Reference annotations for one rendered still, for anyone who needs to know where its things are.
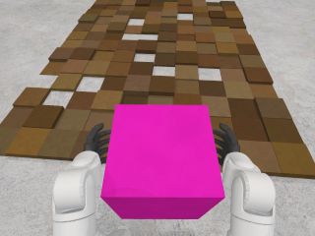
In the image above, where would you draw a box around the left robot forearm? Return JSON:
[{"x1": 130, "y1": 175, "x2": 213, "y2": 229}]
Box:
[{"x1": 52, "y1": 150, "x2": 102, "y2": 236}]

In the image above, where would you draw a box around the carton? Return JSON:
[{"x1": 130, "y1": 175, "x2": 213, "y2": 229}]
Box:
[{"x1": 100, "y1": 104, "x2": 225, "y2": 219}]

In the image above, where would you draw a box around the robot left shin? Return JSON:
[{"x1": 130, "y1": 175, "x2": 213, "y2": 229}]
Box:
[{"x1": 118, "y1": 226, "x2": 129, "y2": 230}]

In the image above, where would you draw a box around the robot left hand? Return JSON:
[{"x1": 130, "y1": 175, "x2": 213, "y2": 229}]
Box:
[{"x1": 83, "y1": 123, "x2": 111, "y2": 164}]

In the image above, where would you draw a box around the right robot forearm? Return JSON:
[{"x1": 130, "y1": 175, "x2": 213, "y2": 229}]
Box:
[{"x1": 222, "y1": 151, "x2": 276, "y2": 236}]

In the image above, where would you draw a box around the robot right hand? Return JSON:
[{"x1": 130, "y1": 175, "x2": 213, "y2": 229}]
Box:
[{"x1": 212, "y1": 123, "x2": 240, "y2": 167}]

